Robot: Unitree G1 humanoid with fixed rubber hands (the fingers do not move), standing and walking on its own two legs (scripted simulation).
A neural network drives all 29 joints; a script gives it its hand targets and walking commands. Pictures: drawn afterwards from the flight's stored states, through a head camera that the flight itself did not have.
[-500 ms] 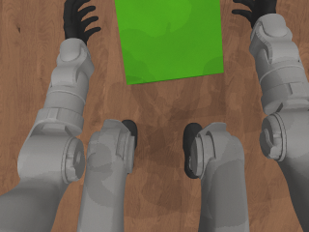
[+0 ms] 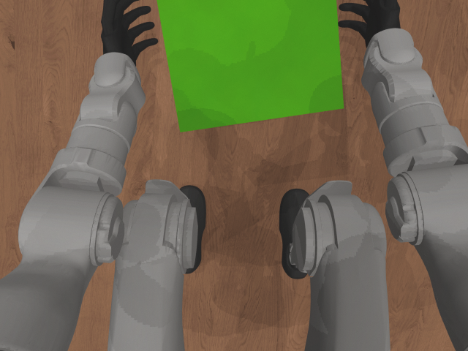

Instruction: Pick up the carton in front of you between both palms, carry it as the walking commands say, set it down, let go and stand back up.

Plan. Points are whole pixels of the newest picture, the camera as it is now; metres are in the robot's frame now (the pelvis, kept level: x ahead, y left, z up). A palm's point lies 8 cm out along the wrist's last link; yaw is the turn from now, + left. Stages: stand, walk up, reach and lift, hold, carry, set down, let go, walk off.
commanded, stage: reach and lift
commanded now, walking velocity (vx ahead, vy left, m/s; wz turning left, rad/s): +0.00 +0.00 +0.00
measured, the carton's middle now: (249, 59) +0.50 -0.02 -0.25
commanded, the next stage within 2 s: none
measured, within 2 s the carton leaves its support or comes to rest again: leaves its support in 0.48 s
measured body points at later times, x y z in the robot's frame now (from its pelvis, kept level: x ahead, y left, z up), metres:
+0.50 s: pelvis -0.01 +0.00 -0.01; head +0.34 -0.04 +0.28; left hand +0.53 +0.13 -0.16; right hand +0.54 -0.17 -0.17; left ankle +0.12 +0.13 -0.34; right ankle +0.11 -0.12 -0.34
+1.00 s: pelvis +0.00 +0.01 +0.09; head +0.24 -0.03 +0.47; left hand +0.50 +0.12 +0.04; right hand +0.49 -0.18 +0.03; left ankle +0.12 +0.13 -0.34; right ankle +0.11 -0.12 -0.34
